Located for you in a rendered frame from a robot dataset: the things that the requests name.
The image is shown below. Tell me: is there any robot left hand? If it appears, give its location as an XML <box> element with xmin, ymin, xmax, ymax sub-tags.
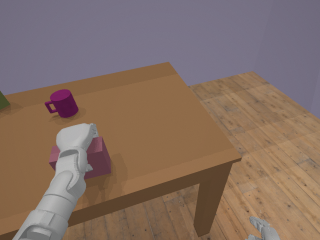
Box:
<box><xmin>56</xmin><ymin>123</ymin><xmax>99</xmax><ymax>172</ymax></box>

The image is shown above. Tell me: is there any left robot forearm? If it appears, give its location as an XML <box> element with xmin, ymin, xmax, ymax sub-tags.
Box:
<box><xmin>12</xmin><ymin>146</ymin><xmax>87</xmax><ymax>240</ymax></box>

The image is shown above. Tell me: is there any robot right hand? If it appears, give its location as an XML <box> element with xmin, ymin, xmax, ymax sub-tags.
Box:
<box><xmin>245</xmin><ymin>216</ymin><xmax>281</xmax><ymax>240</ymax></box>

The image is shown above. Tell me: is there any sponge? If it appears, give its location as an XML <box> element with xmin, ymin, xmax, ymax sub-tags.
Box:
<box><xmin>48</xmin><ymin>136</ymin><xmax>111</xmax><ymax>180</ymax></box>

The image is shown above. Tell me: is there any table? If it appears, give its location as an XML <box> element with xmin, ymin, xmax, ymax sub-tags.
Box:
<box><xmin>0</xmin><ymin>62</ymin><xmax>242</xmax><ymax>240</ymax></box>

